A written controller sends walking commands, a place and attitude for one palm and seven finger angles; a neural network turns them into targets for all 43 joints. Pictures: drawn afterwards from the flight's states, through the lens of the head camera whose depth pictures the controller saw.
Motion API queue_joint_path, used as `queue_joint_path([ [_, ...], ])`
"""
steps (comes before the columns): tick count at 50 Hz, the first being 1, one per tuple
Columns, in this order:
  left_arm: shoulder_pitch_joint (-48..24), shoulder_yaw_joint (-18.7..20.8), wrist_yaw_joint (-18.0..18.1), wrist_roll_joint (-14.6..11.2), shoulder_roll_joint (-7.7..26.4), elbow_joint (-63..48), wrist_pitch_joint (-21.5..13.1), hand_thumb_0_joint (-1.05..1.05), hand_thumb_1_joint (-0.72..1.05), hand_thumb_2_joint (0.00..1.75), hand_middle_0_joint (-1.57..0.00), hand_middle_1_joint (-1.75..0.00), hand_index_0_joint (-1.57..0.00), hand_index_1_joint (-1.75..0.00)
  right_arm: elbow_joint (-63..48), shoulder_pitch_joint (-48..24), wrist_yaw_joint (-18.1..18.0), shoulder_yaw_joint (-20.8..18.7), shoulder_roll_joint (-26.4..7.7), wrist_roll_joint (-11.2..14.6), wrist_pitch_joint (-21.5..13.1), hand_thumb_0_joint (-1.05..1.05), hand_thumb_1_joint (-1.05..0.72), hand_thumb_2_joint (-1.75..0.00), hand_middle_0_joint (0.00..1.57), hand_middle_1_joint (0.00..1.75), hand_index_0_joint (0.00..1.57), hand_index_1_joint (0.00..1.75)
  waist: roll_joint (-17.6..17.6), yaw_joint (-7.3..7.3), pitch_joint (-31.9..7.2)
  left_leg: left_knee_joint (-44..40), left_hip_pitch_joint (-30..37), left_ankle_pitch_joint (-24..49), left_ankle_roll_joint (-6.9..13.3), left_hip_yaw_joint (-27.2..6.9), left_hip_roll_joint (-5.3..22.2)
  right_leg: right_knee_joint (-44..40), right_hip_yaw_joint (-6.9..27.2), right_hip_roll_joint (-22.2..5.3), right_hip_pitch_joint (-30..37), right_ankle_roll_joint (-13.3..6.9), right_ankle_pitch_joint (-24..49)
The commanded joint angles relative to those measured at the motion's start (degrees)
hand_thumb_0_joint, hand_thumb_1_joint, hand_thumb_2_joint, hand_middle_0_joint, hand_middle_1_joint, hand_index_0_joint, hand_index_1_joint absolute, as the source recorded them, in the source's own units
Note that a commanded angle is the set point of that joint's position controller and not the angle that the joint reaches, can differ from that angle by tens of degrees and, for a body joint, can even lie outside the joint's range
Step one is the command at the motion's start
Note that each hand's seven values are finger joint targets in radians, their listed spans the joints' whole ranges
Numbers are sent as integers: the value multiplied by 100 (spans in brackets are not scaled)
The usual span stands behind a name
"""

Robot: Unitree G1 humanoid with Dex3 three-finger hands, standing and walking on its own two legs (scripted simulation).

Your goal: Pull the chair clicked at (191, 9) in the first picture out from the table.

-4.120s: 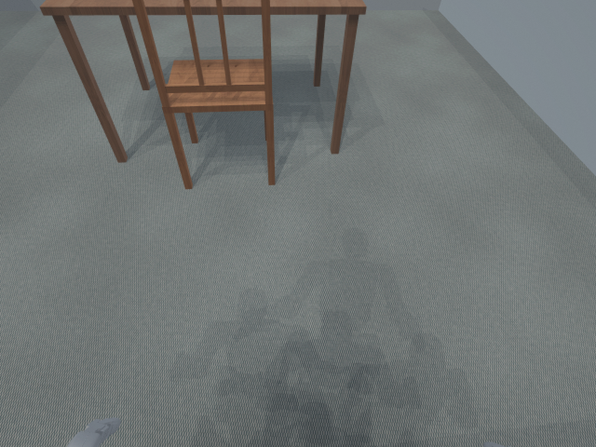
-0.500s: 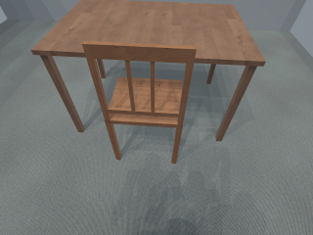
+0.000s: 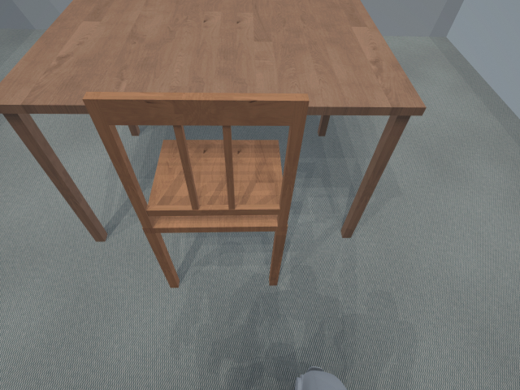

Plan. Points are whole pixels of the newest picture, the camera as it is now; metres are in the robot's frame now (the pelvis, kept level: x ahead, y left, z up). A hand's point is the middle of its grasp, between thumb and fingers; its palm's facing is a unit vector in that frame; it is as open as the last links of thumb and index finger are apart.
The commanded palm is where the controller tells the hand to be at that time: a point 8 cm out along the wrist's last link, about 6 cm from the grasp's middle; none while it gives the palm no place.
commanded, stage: take the last steps up to it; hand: left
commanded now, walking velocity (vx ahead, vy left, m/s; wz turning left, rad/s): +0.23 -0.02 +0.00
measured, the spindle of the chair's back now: (187, 171) +0.60 +0.19 -0.09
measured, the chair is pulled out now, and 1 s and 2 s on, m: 0.00 0.00 0.00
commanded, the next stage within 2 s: come to a stop and stand still in 0.22 s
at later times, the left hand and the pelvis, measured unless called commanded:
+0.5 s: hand out of the picture +0.15 +0.14 -0.19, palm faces +0.07 -0.98 -0.16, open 7.3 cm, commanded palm none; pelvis +0.14 -0.03 -0.01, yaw +0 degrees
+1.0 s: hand out of the picture +0.12 +0.14 -0.18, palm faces +0.03 -0.96 -0.28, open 7.4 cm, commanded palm none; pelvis +0.11 -0.05 -0.02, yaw +1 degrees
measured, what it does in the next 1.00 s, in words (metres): walks ahead: right foot, then left foot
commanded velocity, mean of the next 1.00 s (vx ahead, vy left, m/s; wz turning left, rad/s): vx -0.03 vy -0.01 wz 0.01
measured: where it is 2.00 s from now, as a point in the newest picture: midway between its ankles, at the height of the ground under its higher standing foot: outside the picture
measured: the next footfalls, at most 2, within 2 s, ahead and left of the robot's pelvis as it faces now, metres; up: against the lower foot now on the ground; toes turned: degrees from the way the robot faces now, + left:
right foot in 0.10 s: +0.13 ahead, -0.14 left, +0.00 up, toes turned -4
left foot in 0.50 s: +0.19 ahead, +0.06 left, +0.00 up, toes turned +4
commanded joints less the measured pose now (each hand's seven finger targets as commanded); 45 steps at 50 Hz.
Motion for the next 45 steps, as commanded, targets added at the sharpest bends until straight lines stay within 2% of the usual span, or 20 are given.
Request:
queue_joint_path([
  [1, -387, -32, -3, -1, -1, -487, -255, 0, 90, 90, -20, -30, -20, -30, -93, 289, -40, -247, -1085, -47, -12, 0, -90, -90, 20, 30, 20, 30, 923, 55, 392, -88, -355, 2345, 868, -811, 1540, -972, -209, 192, 373, -164, -59],
  [3, 536, 29, 20, 28, 178, -169, -326, 0, 90, 90, -20, -30, -20, -30, -100, 153, -22, -250, -1101, 4, 14, 0, -90, -90, 20, 30, 20, 30, 600, 463, -126, 958, -606, 2608, 640, -495, 1196, -1613, -455, 497, 1780, -235, 502],
  [4, 1209, 102, 61, 47, 506, 29, -393, 0, 90, 90, -20, -30, -20, -30, -98, 135, 26, -243, -977, 59, -11, 0, -90, -90, 20, 30, 20, 30, 106, 756, -569, 1917, -1268, 2111, 465, -331, 936, -1792, -13, 216, 2946, -343, 753],
  [5, 1835, 256, 132, 75, 1067, 165, -459, 0, 90, 90, -20, -30, -20, -30, -221, 340, 69, -187, -658, 112, -35, 0, -90, -90, 20, 30, 20, 30, -1195, 908, -1226, 3549, -2508, -4, 203, 9, 266, -2130, 1876, -1213, 4176, -813, 1245],
  [6, 2120, 271, 151, -42, 1397, 224, -456, 0, 90, 90, -20, -30, -20, -30, -400, 215, 52, -147, -743, 131, 4, 0, -90, -90, 20, 30, 20, 30, -1348, 857, -1442, 4993, -3008, -1805, 170, -494, -97, -2812, 3003, -1933, 4183, -1299, 1966],
  [7, 1649, 238, 185, -59, 1216, 145, -432, 0, 90, 90, -20, -30, -20, -30, -352, 102, 32, -214, -745, 124, 35, 0, -90, -90, 20, 30, 20, 30, -747, 712, -1064, 5559, -3113, -1531, 228, -927, 151, -2941, 2680, -1871, 3598, -1462, 1396],
  [9, 793, 117, 217, -69, 728, -63, -431, 0, 90, 90, -20, -30, -20, -30, -392, -309, 57, -234, -599, 81, 99, 0, -90, -90, 20, 30, 20, 30, -296, 433, -378, 5669, -3199, -776, 196, -1066, 459, -3177, 2102, -1537, 2448, -1254, 1112],
  [11, 454, -34, 229, -36, 328, -144, -483, 0, 90, 90, -20, -30, -20, -30, -306, -232, 64, -183, -490, 27, 184, 0, -90, -90, 20, 30, 20, 30, -25, 145, -167, 5220, -2809, -241, 99, -1024, 530, -3255, 1061, -1096, 1692, -970, 1955],
  [13, 469, -58, 244, -1, 234, -159, -513, 0, 90, 90, -20, -30, -20, -30, -288, -101, 59, -184, -433, 4, 267, 0, -90, -90, 20, 30, 20, 30, -181, 27, -192, 4722, -2624, -158, 1, -900, 508, -3239, 623, -969, 1535, -964, 2411],
  [21, 399, -119, 305, -5, 496, -71, -343, 0, 90, 90, -20, -30, -20, -30, -507, -842, 22, -30, -542, 87, 322, 0, -90, -90, 20, 30, 20, 30, -277, 197, -425, 2012, -1743, 165, -219, -790, 251, -2743, 464, -835, 1994, -930, 3494],
  [24, 393, -152, 325, -65, 473, 4, -233, 0, 90, 90, -20, -30, -20, -30, -468, -841, -2, -65, -791, 105, 304, 0, -90, -90, 20, 30, 20, 30, 6, 162, -440, 760, -782, 2155, -144, -943, 400, -2184, 322, -427, 1711, -447, 2402],
  [26, 682, -201, 398, -89, 219, -14, -125, 0, 90, 90, -20, -30, -20, -30, -605, -990, -61, -98, -1199, 74, 281, 0, -90, -90, 20, 30, 20, 30, 788, 351, -424, 660, -935, 4008, 305, -1570, 1225, -2020, 215, 24, 1775, -92, 639],
  [29, 829, -215, 369, -70, 322, 109, 23, 0, 90, 90, -20, -30, -20, -30, -694, -1448, -125, -91, -1180, 108, 330, 0, -90, -90, 20, 30, 20, 30, 1393, 461, -81, -25, -1458, 3129, 603, -1788, 1309, -1592, 128, 161, 1961, 46, -563],
  [36, 973, -171, 341, -4, 277, 2, 126, 0, 90, 90, -20, -30, -20, -30, -859, -1571, -157, -272, -1438, 64, 410, 0, -90, -90, 20, 30, 20, 30, 795, 362, -791, 217, -755, 3434, 1019, -1825, 1607, -540, 385, 241, 1360, 84, -1214],
  [40, 1182, -183, 350, 18, 232, 46, 53, 0, 90, 90, -20, -30, -20, -30, -855, -1692, -91, -297, -1374, 87, 448, 0, -90, -90, 20, 30, 20, 30, 408, 440, -937, 632, -1064, 2271, 653, -1532, 1179, -1864, 433, 233, 1942, 87, -96],
  [41, 1299, -272, 501, 100, 363, -132, -21, 0, 90, 90, -20, -30, -20, -30, -1201, -1634, -58, -364, -1683, 208, 345, 0, -90, -90, 20, 30, 20, 30, 178, 345, -922, 1648, -689, 3095, 372, -1277, 1055, -2506, 673, 64, 1402, 71, 527],
  [42, 797, -221, 475, 76, 593, -546, -43, 0, 90, 90, -20, -30, -20, -30, -1311, -1398, 58, -320, -1304, 145, 398, 0, -90, -90, 20, 30, 20, 30, -240, 123, -801, 1702, -1556, 1009, 209, -1048, 571, -2474, 1054, -185, 1479, -156, -130],
  [43, 675, -206, 439, 64, 720, -632, -72, 0, 90, 90, -20, -30, -20, -30, -1307, -1418, 108, -309, -1193, 92, 395, 0, -90, -90, 20, 30, 20, 30, 86, 96, -597, 1804, -1646, 281, 126, -796, 237, -2418, 1312, -423, 1267, -402, -354],
  [44, 556, -195, 452, 48, 786, -715, -189, 0, 90, 90, -20, -30, -20, -30, -1329, -1358, 138, -212, -1019, 29, 460, 0, -90, -90, 20, 30, 20, 30, -675, 56, -498, 2078, -1961, 3, 64, -653, 65, -2609, 1419, -536, 1515, -590, 143],
  [45, 580, -193, 464, 50, 645, -764, -244, 0, 90, 90, -20, -30, -20, -30, -1394, -1408, 155, -200, -986, 23, 464, 0, -90, -90, 20, 30, 20, 30, -651, 95, -283, 2391, -2086, -291, 79, -736, 45, -2642, 1485, -713, 1403, -746, 678],
])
